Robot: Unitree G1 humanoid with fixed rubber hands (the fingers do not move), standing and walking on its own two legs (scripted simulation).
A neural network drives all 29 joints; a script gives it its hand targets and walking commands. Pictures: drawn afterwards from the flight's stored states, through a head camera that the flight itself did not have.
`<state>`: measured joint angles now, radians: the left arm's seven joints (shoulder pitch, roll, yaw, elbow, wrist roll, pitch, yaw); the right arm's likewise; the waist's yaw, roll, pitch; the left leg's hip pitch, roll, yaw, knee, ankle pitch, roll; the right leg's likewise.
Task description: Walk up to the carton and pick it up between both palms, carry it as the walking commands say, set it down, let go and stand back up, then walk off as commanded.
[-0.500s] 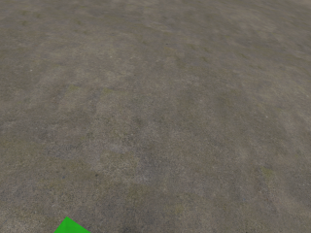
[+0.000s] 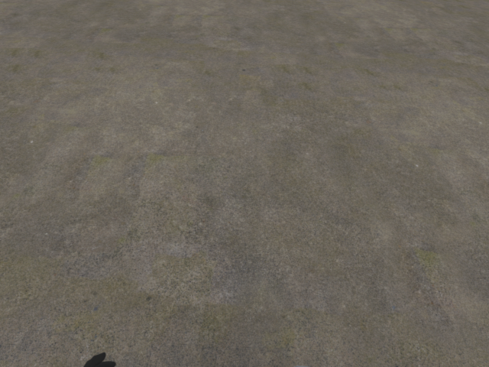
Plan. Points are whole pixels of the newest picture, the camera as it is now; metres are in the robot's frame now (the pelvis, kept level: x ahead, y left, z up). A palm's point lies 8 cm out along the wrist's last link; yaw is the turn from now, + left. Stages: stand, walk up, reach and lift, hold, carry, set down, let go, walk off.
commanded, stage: stand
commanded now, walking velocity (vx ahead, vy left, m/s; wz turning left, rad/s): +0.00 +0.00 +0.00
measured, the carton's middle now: out of the picture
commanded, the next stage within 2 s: none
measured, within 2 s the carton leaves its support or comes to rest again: neither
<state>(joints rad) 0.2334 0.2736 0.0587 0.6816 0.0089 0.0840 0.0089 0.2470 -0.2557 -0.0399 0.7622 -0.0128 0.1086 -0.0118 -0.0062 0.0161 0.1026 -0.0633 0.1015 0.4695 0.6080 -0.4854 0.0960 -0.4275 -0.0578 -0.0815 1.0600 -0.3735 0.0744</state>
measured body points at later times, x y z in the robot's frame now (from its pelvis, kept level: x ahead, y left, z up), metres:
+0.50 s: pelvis +0.06 +0.03 +0.01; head +0.10 +0.06 +0.46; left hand +0.18 +0.28 -0.12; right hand +0.15 -0.24 -0.10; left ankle +0.05 +0.08 -0.72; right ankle +0.07 -0.13 -0.70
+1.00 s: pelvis +0.08 +0.05 +0.01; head +0.11 +0.07 +0.46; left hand +0.20 +0.29 -0.12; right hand +0.15 -0.22 -0.09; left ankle +0.05 +0.07 -0.72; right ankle +0.05 -0.10 -0.68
